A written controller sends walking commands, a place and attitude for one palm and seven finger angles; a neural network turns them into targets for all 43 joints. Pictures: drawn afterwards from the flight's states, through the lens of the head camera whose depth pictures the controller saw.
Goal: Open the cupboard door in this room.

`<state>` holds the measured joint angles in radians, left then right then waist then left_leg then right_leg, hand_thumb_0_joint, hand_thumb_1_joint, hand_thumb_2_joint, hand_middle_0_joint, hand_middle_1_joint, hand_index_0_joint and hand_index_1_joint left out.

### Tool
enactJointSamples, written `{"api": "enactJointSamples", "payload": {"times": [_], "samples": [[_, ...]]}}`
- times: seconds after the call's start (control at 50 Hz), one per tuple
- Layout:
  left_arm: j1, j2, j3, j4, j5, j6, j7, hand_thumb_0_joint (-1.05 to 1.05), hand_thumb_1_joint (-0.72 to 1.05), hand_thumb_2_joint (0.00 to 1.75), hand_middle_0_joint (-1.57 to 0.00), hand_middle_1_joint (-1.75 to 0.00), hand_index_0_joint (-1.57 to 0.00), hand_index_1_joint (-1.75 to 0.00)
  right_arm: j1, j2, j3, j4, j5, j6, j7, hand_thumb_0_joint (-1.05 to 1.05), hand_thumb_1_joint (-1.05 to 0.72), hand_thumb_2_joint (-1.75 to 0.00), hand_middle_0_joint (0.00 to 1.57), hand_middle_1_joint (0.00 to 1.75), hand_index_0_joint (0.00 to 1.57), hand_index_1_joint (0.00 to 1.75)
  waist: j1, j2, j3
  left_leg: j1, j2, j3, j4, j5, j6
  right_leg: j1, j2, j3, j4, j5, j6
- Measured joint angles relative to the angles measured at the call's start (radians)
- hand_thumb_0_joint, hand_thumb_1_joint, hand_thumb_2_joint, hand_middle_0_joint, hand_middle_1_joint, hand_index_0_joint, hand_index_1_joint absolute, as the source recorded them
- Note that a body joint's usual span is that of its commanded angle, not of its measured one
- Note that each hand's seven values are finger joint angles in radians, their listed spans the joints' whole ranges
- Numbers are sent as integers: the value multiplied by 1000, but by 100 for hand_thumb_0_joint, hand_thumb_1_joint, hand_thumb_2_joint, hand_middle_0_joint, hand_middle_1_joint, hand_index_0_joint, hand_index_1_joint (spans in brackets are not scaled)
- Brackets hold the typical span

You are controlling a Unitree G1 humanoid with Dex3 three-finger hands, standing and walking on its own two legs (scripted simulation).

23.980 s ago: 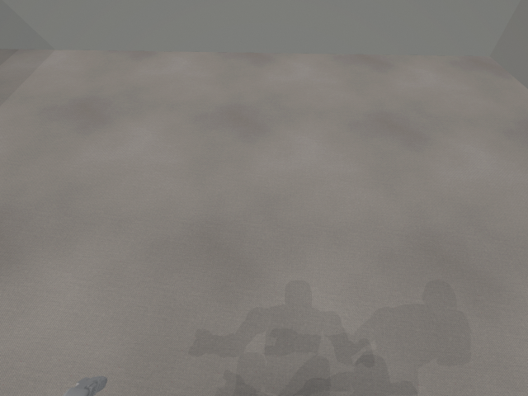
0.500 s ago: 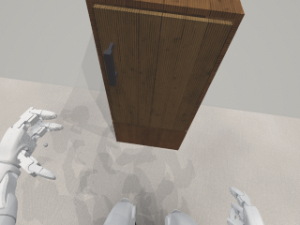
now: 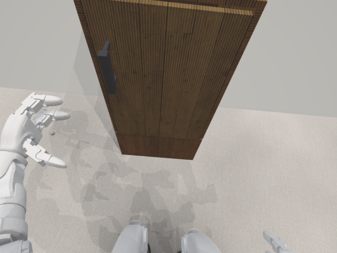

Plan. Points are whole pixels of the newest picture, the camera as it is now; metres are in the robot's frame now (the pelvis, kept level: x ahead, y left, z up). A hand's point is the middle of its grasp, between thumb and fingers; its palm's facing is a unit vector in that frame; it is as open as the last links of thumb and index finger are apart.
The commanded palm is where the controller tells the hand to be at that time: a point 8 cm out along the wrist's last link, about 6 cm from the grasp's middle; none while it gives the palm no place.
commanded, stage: move the hooked fingers beside the handle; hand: left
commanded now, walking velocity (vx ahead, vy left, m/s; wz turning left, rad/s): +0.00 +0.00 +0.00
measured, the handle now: (109, 68) +0.57 +0.17 +0.05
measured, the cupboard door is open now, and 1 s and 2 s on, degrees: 0 0 0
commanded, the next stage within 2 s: slide the fingers in behind the handle in 1.76 s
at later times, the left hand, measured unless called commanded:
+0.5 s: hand (66, 107) +0.44 +0.25 +0.05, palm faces -0.06 -1.00 -0.02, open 14.0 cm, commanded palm +0.43 +0.29 +0.04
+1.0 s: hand (82, 79) +0.52 +0.23 +0.05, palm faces -0.04 -1.00 -0.02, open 14.0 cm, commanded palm +0.51 +0.26 +0.04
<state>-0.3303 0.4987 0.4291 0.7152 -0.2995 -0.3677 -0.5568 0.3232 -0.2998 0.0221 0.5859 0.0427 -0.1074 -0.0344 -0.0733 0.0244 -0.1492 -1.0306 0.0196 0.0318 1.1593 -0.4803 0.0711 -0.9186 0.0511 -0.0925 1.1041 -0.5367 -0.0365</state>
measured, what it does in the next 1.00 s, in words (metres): stands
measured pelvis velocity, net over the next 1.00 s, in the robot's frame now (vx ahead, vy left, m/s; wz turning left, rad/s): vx -0.01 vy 0.00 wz -0.04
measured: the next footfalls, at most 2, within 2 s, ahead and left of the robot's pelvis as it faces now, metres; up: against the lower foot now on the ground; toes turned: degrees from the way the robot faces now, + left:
none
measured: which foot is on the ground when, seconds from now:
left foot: down 0.00-1.00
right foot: down 0.00-1.00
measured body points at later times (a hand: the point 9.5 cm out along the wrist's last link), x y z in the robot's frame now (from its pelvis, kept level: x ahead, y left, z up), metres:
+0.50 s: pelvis -0.01 +0.01 -0.01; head +0.11 +0.05 +0.43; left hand +0.43 +0.31 +0.05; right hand +0.06 -0.26 -0.10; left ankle +0.04 +0.07 -0.65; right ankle +0.00 -0.10 -0.65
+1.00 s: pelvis -0.01 +0.00 -0.02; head +0.15 +0.04 +0.40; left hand +0.52 +0.29 +0.05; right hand -0.02 -0.27 -0.12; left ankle +0.04 +0.07 -0.65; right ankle +0.00 -0.10 -0.65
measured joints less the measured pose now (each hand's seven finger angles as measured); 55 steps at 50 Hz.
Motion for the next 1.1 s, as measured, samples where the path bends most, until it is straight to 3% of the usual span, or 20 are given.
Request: {"api": "enactJointSamples", "payload": {"times": [0.1, 0.22, 0.44, 0.62, 0.8, 1.02, 1.1], "samples": [[-58, -20, -25, 33, 33, -13, 36, -1, -50, 30, -30, -120, -30, -120, -5, 6, 2, 8, -5, 16, 0, 1, -91, -90, 20, 30, 20, 30, -5, -4, 0, -3, -5, 3, -5, 3, 6, -3, -5, 3, -4, 4, 6], [-153, 5, -10, 122, 67, -21, 72, -1, -50, 30, -30, -120, -30, -120, -14, 15, 11, 6, -11, 41, 2, 1, -91, -90, 20, 30, 20, 30, -22, -9, 3, -17, -4, 4, 2, 4, 10, -15, -4, 3, -2, 7, 10], [-287, 27, -38, 260, 92, -41, 81, -1, -50, 30, -30, -120, -30, -120, 10, 13, 14, 21, -15, 97, 10, 1, -91, -90, 20, 30, 20, 30, -31, -3, -1, -43, -6, 4, 9, 8, 19, -38, -7, 3, 0, 13, 18], [-431, 51, -36, 359, 145, -79, 134, -1, -50, 30, -30, -120, -30, -120, 14, 11, 19, 39, -29, 126, 11, 1, -91, -90, 20, 30, 20, 30, -64, -4, 15, -109, -5, 1, 43, 8, 18, -103, -7, -2, 38, 10, 16], [-555, 137, 14, 460, 189, -41, 158, -1, -50, 30, -30, -120, -30, -120, 36, 8, 36, 31, -37, 153, 12, 0, -91, -90, 20, 30, 20, 30, -116, 7, 17, -171, 11, -2, 74, -1, 14, -166, 7, -4, 62, 6, 10], [-642, 212, 32, 526, 209, -6, 142, -1, -50, 30, -30, -120, -30, -120, 70, 8, 48, 29, -40, 181, 20, 0, -91, -90, 20, 30, 20, 30, -138, 17, 19, -211, 26, -13, 98, -16, 6, -202, 23, -13, 72, 0, 2], [-629, 215, 41, 499, 211, -10, 139, -1, -50, 30, -30, -120, -30, -120, 73, 8, 45, 22, -44, 187, 25, 0, -91, -90, 20, 30, 20, 30, -139, 17, 22, -223, 29, -12, 101, -18, 5, -214, 26, -12, 75, -1, 1]]}}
